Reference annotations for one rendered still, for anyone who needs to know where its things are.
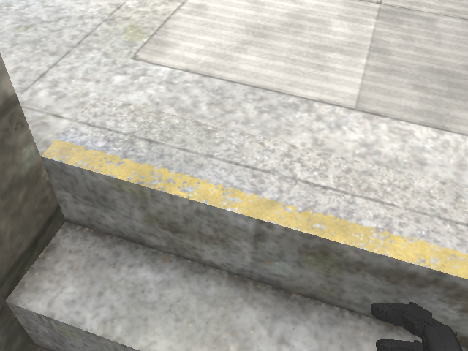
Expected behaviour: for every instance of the robot right hand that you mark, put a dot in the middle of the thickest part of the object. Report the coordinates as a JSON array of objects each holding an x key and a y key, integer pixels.
[{"x": 418, "y": 321}]

